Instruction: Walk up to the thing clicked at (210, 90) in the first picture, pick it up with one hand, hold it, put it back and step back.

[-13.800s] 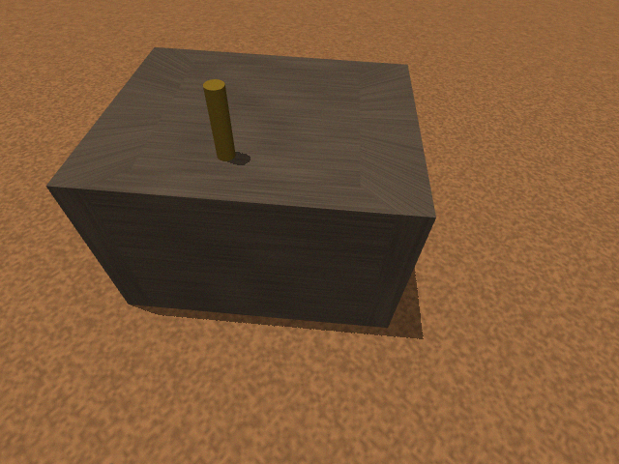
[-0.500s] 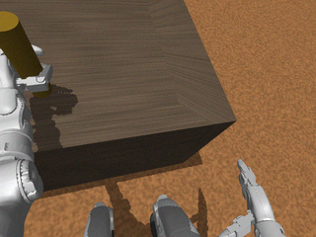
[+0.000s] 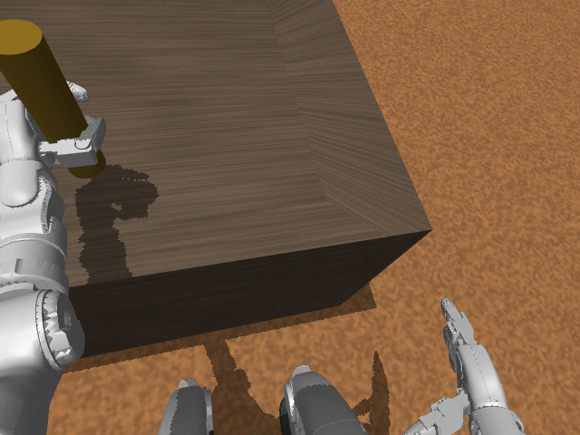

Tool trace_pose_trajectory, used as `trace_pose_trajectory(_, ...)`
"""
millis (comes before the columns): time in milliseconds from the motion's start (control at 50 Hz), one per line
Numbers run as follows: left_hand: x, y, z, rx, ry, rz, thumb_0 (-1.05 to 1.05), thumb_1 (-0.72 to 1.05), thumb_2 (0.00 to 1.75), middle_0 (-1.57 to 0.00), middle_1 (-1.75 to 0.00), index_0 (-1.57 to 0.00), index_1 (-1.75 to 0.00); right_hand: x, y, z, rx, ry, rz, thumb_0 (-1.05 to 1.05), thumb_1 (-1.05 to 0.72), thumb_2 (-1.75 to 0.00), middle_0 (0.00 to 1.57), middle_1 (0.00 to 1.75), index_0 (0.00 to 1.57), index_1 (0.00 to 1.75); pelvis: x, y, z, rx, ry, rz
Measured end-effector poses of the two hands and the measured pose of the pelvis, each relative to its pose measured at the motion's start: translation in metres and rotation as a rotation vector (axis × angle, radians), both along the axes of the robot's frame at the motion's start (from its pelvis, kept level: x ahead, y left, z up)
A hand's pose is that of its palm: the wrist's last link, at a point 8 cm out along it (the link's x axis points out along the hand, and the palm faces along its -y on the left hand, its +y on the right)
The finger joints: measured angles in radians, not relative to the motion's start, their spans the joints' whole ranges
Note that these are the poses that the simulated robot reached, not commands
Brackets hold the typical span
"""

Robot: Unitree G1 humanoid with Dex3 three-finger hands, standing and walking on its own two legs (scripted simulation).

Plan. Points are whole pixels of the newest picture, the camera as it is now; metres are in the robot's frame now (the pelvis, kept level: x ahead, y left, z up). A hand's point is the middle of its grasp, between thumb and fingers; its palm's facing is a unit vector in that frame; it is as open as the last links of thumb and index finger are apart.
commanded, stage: settle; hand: left
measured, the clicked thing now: (57, 114) +0.51 +0.22 +0.09
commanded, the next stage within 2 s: lift in 0.02 s
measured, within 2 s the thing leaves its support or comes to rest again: neither
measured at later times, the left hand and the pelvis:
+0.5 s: hand (65, 116) +0.49 +0.21 +0.10, palm faces +0.16 -0.99 -0.01, open 6.7 cm; pelvis +0.01 +0.00 +0.02, yaw +0 degrees
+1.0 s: hand (43, 131) +0.42 +0.19 +0.17, palm faces +0.20 -0.98 +0.00, open 6.7 cm; pelvis +0.01 +0.00 +0.05, yaw +1 degrees
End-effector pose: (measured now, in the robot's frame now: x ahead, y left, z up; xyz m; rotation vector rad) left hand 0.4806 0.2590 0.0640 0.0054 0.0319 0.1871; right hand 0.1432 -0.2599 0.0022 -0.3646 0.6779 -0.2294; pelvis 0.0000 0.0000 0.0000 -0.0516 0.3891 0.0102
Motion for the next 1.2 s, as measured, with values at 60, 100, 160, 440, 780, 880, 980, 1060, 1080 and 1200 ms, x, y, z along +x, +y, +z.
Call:
trace_pose_trajectory(60,0.000,0.000,0.003,0.000,0.004,-0.001,-0.02,-0.05,1.19,-0.90,-1.13,-0.93,-1.14,0.000,0.000,-0.001,0.008,0.003,-0.001,-0.01,0.53,-0.05,0.05,0.05,0.06,0.05,0.000,0.000,0.001,0.001,-0.002,0.001)
trace_pose_trajectory(100,0.000,0.000,0.004,-0.004,0.005,0.000,-0.02,-0.05,1.19,-0.90,-1.13,-0.93,-1.14,0.001,0.000,-0.002,0.013,0.006,-0.002,-0.01,0.53,-0.05,0.05,0.05,0.06,0.05,0.000,0.000,0.002,0.002,-0.004,0.001)
trace_pose_trajectory(160,0.000,-0.001,0.006,0.000,0.006,-0.003,-0.02,-0.05,1.19,-0.90,-1.13,-0.93,-1.14,0.002,0.000,-0.002,0.013,0.006,-0.004,-0.01,0.53,-0.05,0.05,0.05,0.06,0.05,0.001,0.000,0.004,0.003,-0.005,0.000)
trace_pose_trajectory(440,-0.011,-0.002,0.030,-0.002,-0.015,-0.017,-0.02,-0.05,1.19,-0.90,-1.13,-0.93,-1.14,0.008,-0.003,0.014,0.013,-0.023,-0.027,-0.01,0.53,-0.05,0.05,0.05,0.06,0.05,0.010,0.004,0.016,0.005,-0.045,-0.001)
trace_pose_trajectory(780,-0.059,-0.011,0.082,-0.005,-0.057,-0.004,-0.02,-0.05,1.19,-0.91,-1.12,-0.94,-1.13,0.016,0.006,0.010,0.108,-0.034,-0.060,-0.01,0.54,-0.05,0.05,0.05,0.06,0.05,0.019,0.008,0.037,0.022,-0.155,-0.002)
trace_pose_trajectory(880,-0.076,-0.016,0.093,-0.005,-0.058,-0.003,-0.02,-0.05,1.19,-0.91,-1.12,-0.94,-1.13,0.016,0.005,0.009,0.122,-0.031,-0.071,-0.01,0.54,-0.05,0.05,0.05,0.06,0.05,0.018,0.007,0.042,0.029,-0.188,0.001)
trace_pose_trajectory(980,-0.093,-0.019,0.101,0.003,-0.049,0.007,-0.02,-0.06,1.19,-0.91,-1.12,-0.94,-1.12,0.013,0.003,0.005,0.135,-0.022,-0.087,-0.01,0.54,-0.05,0.05,0.05,0.06,0.05,0.015,0.005,0.047,0.034,-0.220,0.001)
trace_pose_trajectory(1060,-0.105,-0.022,0.111,0.009,-0.060,0.012,-0.02,-0.05,1.19,-0.91,-1.12,-0.94,-1.12,0.011,0.000,0.005,0.139,-0.032,-0.099,-0.01,0.54,-0.05,0.05,0.05,0.06,0.05,0.013,0.003,0.050,0.039,-0.246,0.002)
trace_pose_trajectory(1080,-0.108,-0.023,0.114,0.009,-0.063,0.013,-0.02,-0.06,1.19,-0.91,-1.12,-0.94,-1.12,0.011,0.000,0.005,0.140,-0.033,-0.101,-0.01,0.54,-0.05,0.05,0.05,0.06,0.05,0.012,0.003,0.051,0.040,-0.252,0.003)
trace_pose_trajectory(1200,-0.123,-0.027,0.128,0.010,-0.078,0.010,-0.02,-0.06,1.19,-0.91,-1.12,-0.94,-1.12,0.009,-0.002,0.003,0.148,-0.039,-0.105,-0.01,0.53,-0.05,0.05,0.05,0.06,0.05,0.009,0.000,0.055,0.045,-0.282,0.005)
